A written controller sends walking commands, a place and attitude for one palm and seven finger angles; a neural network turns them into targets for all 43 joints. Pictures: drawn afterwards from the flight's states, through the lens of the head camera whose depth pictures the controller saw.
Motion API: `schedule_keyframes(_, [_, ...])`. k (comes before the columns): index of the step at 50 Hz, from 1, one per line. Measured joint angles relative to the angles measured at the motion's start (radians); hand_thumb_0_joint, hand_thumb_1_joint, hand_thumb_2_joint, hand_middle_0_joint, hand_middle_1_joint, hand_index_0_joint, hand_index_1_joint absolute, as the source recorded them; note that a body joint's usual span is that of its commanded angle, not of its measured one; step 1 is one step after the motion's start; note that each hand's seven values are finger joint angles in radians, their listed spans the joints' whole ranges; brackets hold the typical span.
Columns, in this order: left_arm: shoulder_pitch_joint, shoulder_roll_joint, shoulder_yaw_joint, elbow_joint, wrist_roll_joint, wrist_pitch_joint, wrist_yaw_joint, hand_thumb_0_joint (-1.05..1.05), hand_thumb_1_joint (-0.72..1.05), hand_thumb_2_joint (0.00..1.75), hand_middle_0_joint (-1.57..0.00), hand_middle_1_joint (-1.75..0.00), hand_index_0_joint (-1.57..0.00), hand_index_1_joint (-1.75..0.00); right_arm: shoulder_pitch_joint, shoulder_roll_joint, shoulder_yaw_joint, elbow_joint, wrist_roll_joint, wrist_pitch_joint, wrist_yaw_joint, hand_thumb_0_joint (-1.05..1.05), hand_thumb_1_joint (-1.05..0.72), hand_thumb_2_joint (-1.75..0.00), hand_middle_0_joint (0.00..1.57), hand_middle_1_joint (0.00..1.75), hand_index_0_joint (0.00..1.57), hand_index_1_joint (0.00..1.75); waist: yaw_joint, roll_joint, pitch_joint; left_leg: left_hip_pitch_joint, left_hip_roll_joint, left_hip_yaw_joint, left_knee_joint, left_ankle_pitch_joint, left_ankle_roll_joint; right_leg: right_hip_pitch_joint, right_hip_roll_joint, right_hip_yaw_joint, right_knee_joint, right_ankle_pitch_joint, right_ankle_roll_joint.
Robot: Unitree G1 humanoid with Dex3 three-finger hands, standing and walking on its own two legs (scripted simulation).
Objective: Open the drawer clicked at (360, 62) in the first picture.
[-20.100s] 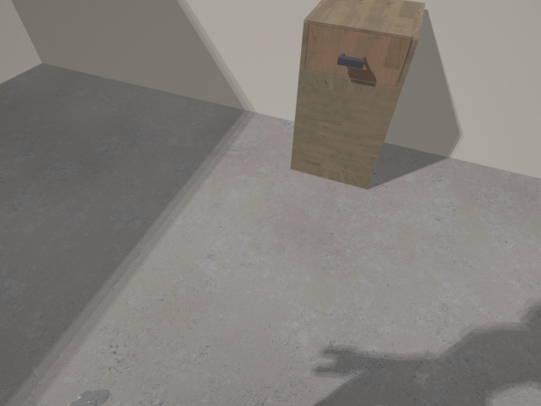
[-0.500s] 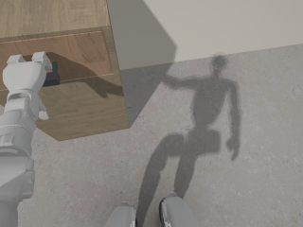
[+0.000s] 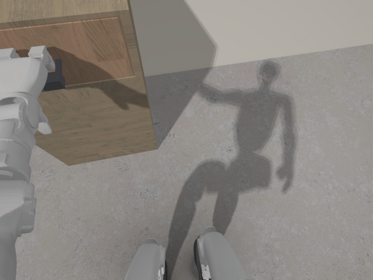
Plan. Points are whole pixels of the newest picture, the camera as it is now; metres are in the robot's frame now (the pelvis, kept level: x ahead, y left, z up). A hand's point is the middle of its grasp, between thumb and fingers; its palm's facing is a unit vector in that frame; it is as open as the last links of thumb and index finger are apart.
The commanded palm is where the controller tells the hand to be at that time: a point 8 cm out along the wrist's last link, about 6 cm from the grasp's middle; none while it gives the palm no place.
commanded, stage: lower the fingers behind the handle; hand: left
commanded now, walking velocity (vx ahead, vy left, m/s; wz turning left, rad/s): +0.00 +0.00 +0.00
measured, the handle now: (38, 74) +0.56 +0.30 +0.01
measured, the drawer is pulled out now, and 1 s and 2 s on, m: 0.00 0.00 0.00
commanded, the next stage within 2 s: lift the fingers back up to retry in 0.16 s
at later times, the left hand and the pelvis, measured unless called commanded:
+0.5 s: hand (32, 93) +0.50 +0.30 +0.02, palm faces -0.08 -0.02 -1.00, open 13.8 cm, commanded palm +0.49 +0.30 +0.08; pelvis -0.01 +0.01 +0.01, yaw +0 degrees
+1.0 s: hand (15, 71) +0.51 +0.30 +0.08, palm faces -0.06 -0.04 -1.00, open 13.8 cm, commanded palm +0.49 +0.29 +0.13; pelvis +0.04 +0.02 +0.05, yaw +0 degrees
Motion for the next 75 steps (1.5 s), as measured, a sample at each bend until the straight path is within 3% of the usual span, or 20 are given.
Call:
schedule_keyframes(10, [-0.031,0.021,-0.001,0.016,-0.004,0.009,-0.032,0.00,-0.49,0.30,-0.26,-1.27,-0.32,-1.23,0.017,-0.003,0.012,-0.003,0.006,-0.006,-0.007,0.00,-0.91,-0.90,0.20,0.30,0.20,0.30,-0.017,0.002,0.006,-0.021,-0.001,0.001,0.012,0.009,0.001,-0.019,-0.001,0.000,0.007,0.012,0.002])
schedule_keyframes(19, [0.001,0.036,0.032,-0.022,-0.012,-0.020,-0.064,0.00,-0.49,0.30,-0.25,-1.25,-0.32,-1.21,0.030,-0.007,0.008,-0.004,0.007,-0.006,-0.010,0.00,-0.91,-0.90,0.20,0.30,0.20,0.30,-0.023,0.005,0.011,-0.018,0.003,0.008,0.009,0.012,0.005,-0.014,0.003,0.007,-0.002,0.020,0.007])
schedule_keyframes(28, [0.055,0.009,0.056,-0.052,-0.013,-0.028,-0.052,0.00,-0.49,0.30,-0.28,-1.20,-0.32,-1.21,0.041,-0.001,-0.004,0.014,0.005,-0.004,-0.006,0.00,-0.91,-0.90,0.20,0.30,0.20,0.30,-0.011,0.007,0.014,0.064,0.000,0.002,-0.069,0.032,0.010,0.074,-0.003,0.007,-0.083,0.035,0.012])
schedule_keyframes(33, [0.055,0.002,0.031,-0.045,-0.018,-0.006,-0.043,0.00,-0.49,0.30,-0.30,-1.20,-0.32,-1.21,0.047,0.002,-0.013,0.028,0.005,0.001,-0.003,0.00,-0.91,-0.90,0.20,0.30,0.20,0.30,0.001,0.007,0.012,0.132,-0.002,-0.010,-0.122,0.040,0.011,0.148,-0.006,0.001,-0.141,0.040,0.013])
schedule_keyframes(39, [0.072,-0.032,-0.009,-0.059,-0.036,0.012,-0.079,0.00,-0.49,0.30,-0.31,-1.20,-0.32,-1.20,0.056,0.005,-0.029,0.031,0.007,0.015,-0.001,0.00,-0.91,-0.90,0.20,0.30,0.20,0.30,0.017,0.008,0.010,0.234,-0.001,-0.020,-0.203,0.053,0.014,0.256,-0.008,-0.003,-0.228,0.051,0.015])
schedule_keyframes(46, [0.129,-0.071,-0.008,-0.114,-0.034,-0.025,-0.098,0.00,-0.49,0.30,-0.31,-1.20,-0.32,-1.20,0.054,0.008,-0.036,0.018,0.004,0.040,0.000,0.00,-0.91,-0.90,0.20,0.30,0.20,0.30,0.026,0.006,0.005,0.336,0.002,-0.013,-0.281,0.062,0.018,0.354,-0.006,0.010,-0.299,0.059,0.017])
schedule_keyframes(58, [0.207,-0.103,0.010,-0.134,-0.017,-0.023,-0.049,0.00,-0.49,0.30,-0.31,-1.20,-0.32,-1.20,0.021,0.019,-0.046,0.003,-0.002,0.061,0.015,0.00,-0.91,-0.90,0.20,0.30,0.20,0.30,0.061,0.007,0.016,0.370,-0.001,0.003,-0.316,0.067,0.021,0.375,-0.009,0.027,-0.310,0.056,0.018])
schedule_keyframes(62, [0.205,-0.099,0.019,-0.151,-0.013,-0.040,-0.031,0.00,-0.49,0.30,-0.32,-1.20,-0.32,-1.20,0.011,0.022,-0.048,0.014,-0.008,0.056,0.011,0.00,-0.91,-0.90,0.20,0.30,0.20,0.30,0.060,0.003,0.016,0.361,-0.003,-0.006,-0.307,0.066,0.017,0.369,-0.012,0.017,-0.302,0.051,0.015])
schedule_keyframes(67, [0.165,-0.093,0.001,-0.127,-0.011,-0.015,-0.017,0.00,-0.49,0.30,-0.32,-1.20,-0.32,-1.21,0.004,0.016,-0.053,0.024,-0.009,0.051,0.012,0.00,-0.91,-0.90,0.20,0.30,0.20,0.30,0.054,0.005,0.013,0.351,-0.003,-0.016,-0.295,0.064,0.012,0.363,-0.012,0.006,-0.294,0.048,0.011])
schedule_keyframes(75, [0.145,-0.097,-0.015,-0.066,-0.024,0.014,-0.061,0.00,-0.49,0.30,-0.31,-1.20,-0.32,-1.20,0.014,0.008,-0.042,0.018,0.002,0.057,0.007,0.00,-0.91,-0.90,0.20,0.30,0.20,0.30,0.044,0.001,0.017,0.374,0.003,-0.003,-0.317,0.074,0.013,0.378,-0.006,0.019,-0.309,0.062,0.008])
